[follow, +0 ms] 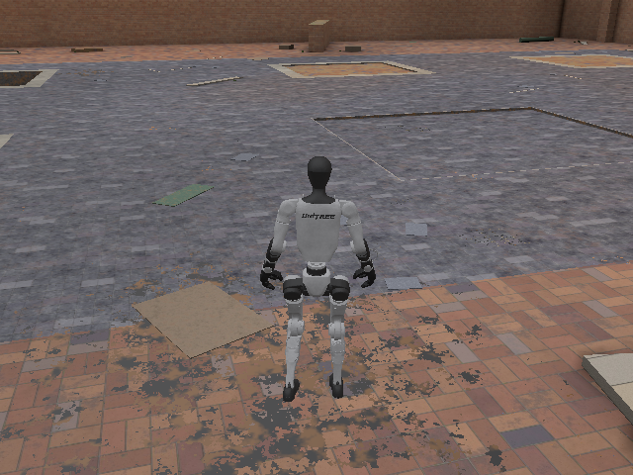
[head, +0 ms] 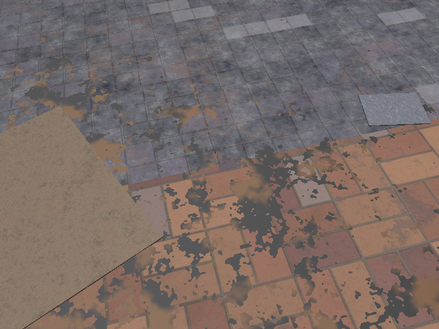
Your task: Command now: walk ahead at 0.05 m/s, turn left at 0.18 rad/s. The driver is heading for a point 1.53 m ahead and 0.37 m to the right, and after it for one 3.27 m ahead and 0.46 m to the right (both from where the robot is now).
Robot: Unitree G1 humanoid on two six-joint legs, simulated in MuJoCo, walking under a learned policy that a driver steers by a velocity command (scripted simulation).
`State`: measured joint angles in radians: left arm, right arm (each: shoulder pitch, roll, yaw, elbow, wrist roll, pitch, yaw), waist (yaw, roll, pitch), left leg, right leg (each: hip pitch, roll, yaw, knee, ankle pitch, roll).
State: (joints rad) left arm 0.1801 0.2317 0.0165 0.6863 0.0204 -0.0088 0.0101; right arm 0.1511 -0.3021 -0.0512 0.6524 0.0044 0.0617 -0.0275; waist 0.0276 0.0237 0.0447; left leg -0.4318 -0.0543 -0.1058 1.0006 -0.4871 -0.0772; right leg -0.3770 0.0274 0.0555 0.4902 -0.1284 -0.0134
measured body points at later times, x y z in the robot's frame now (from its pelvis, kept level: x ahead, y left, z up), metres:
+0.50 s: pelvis +0.06 +0.01 +0.00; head +0.05 +0.01 +0.45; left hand +0.18 +0.27 -0.11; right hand +0.13 -0.25 -0.12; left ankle +0.00 +0.14 -0.73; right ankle +0.07 -0.11 -0.71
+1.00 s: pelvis +0.33 -0.06 +0.00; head +0.34 -0.07 +0.45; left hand +0.25 +0.18 -0.13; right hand +0.57 -0.27 -0.07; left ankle +0.56 +0.11 -0.66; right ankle +0.15 -0.15 -0.73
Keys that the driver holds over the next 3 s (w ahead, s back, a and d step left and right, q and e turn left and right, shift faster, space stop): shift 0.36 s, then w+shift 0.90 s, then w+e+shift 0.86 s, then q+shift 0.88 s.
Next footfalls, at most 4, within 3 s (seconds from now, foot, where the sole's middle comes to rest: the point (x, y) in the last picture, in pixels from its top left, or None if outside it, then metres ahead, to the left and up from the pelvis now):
0.12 left None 0.04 0.13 -0.77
0.66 right None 0.19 -0.15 -0.77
1.14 left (223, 259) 0.69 0.07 -0.77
1.64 right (288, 155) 1.13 -0.18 -0.77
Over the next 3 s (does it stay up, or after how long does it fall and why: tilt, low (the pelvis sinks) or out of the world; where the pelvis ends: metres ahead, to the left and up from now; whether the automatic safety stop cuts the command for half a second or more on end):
stays up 1.63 -0.33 0.00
